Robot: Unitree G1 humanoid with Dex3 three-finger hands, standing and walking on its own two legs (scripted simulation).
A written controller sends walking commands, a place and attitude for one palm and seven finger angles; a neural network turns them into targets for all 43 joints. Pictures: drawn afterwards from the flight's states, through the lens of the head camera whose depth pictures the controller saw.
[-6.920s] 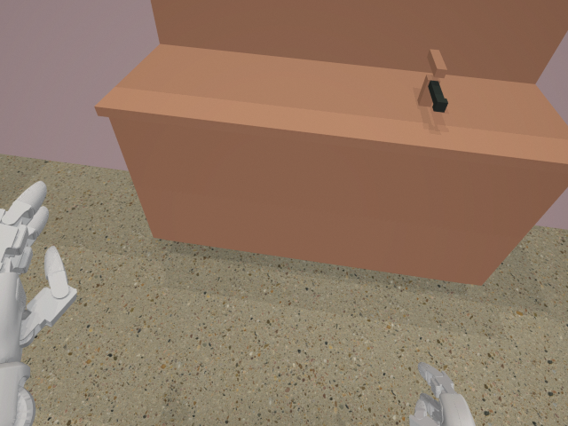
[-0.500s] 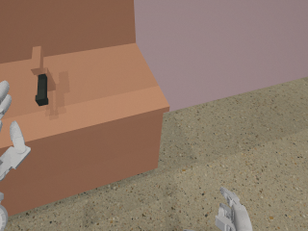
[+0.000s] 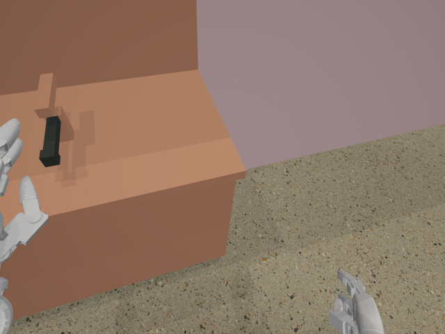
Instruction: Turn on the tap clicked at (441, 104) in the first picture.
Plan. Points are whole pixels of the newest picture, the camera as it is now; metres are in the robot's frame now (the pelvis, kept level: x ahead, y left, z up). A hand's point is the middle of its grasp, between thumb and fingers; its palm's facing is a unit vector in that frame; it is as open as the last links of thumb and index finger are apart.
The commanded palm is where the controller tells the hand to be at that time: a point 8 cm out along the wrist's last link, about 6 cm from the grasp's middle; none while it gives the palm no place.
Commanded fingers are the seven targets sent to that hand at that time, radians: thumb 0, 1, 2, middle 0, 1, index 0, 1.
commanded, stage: come to a stop and stand still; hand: left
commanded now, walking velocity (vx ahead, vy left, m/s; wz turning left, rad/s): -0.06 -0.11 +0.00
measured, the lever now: (50, 157) +0.42 +0.40 +0.03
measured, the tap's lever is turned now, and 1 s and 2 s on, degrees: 0 0 0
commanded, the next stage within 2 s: look again from close up in 0.60 s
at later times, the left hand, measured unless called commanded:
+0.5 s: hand (54, 247) +0.18 +0.22 +0.16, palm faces +0.39 -0.85 -0.36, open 7.4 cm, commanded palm +0.13 +0.26 +0.18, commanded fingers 0.00 0.90 0.90 -0.20 -0.30 -0.20 -0.30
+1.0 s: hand (9, 219) +0.22 +0.29 +0.16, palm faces +0.39 -0.85 -0.35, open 7.4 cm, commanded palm +0.15 +0.31 +0.18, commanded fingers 0.00 0.90 0.90 -0.20 -0.30 -0.20 -0.30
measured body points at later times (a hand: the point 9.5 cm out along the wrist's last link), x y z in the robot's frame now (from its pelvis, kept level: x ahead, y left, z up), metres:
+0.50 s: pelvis -0.03 -0.02 +0.00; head -0.04 -0.02 +0.45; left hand +0.16 +0.26 +0.18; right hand +0.10 -0.27 -0.09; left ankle +0.02 +0.10 -0.73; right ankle -0.02 -0.12 -0.73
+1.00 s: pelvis -0.01 +0.03 +0.01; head +0.02 +0.07 +0.45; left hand +0.19 +0.33 +0.18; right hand +0.17 -0.18 -0.06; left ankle +0.02 +0.10 -0.73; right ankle -0.02 -0.11 -0.73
